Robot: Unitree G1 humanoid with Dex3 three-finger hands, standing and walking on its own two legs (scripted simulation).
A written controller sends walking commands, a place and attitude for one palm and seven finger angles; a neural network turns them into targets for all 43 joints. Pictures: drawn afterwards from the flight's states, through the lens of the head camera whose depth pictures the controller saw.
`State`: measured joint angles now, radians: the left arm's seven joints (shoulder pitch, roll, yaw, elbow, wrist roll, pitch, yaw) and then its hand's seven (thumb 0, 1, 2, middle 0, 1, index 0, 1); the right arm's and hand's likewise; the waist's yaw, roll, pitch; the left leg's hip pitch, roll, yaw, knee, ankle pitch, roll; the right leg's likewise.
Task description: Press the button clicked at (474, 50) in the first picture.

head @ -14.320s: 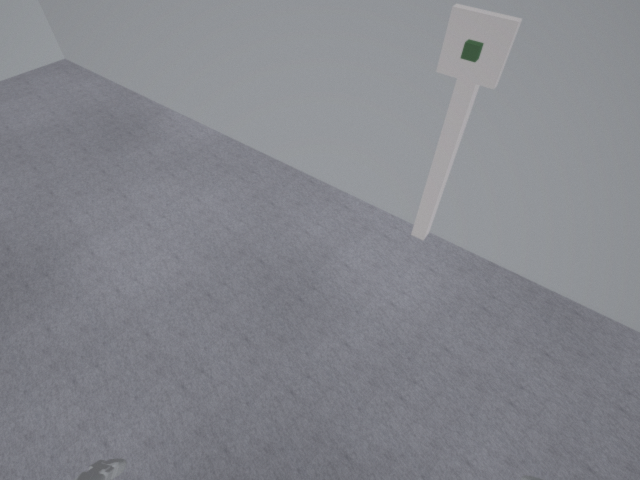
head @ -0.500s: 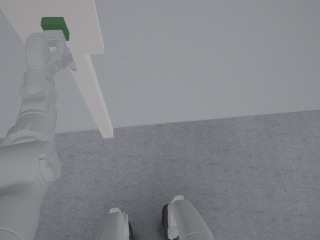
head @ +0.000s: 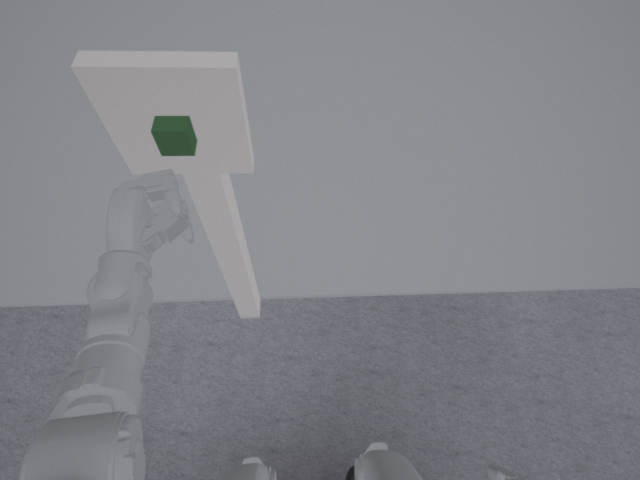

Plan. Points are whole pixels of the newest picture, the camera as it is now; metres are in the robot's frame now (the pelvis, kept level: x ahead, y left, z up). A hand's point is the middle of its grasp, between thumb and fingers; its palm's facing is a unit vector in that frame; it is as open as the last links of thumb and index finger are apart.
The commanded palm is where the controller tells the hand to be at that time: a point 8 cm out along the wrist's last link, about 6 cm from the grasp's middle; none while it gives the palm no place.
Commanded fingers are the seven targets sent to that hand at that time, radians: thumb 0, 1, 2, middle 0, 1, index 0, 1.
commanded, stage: pull the fist back off the button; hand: left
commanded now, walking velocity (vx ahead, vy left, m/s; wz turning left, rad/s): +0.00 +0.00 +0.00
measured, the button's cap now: (175, 134) +0.53 +0.18 +0.09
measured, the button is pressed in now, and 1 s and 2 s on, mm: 0 0 0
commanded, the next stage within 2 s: draw the hand back to the body in 0.22 s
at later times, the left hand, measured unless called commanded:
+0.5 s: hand (172, 244) +0.37 +0.17 +0.08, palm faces +0.02 -1.00 -0.04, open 3.1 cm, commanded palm +0.33 +0.22 +0.09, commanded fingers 0.00 0.90 0.90 -1.30 -1.50 -1.30 -1.50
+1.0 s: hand (74, 324) +0.26 +0.21 +0.14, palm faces +0.22 -0.95 -0.24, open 3.1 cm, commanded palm +0.22 +0.25 +0.16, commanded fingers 0.00 0.90 0.90 -1.30 -1.50 -1.30 -1.50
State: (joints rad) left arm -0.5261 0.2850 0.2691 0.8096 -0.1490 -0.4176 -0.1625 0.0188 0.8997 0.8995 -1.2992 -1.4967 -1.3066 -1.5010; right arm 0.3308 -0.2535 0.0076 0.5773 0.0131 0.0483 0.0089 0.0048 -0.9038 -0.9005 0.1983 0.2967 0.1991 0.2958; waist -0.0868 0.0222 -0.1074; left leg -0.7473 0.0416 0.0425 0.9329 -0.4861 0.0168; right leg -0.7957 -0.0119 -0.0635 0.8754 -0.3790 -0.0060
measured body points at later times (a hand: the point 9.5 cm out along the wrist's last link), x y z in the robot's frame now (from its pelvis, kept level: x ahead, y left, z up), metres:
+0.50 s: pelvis +0.00 -0.01 +0.01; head +0.06 -0.01 +0.45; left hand +0.36 +0.22 +0.08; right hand +0.10 -0.25 -0.11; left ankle -0.03 +0.10 -0.69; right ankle +0.02 -0.12 -0.69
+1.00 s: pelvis +0.00 +0.00 +0.05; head +0.00 -0.02 +0.49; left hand +0.24 +0.26 +0.16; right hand +0.20 -0.22 -0.03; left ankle -0.03 +0.10 -0.69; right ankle +0.02 -0.12 -0.69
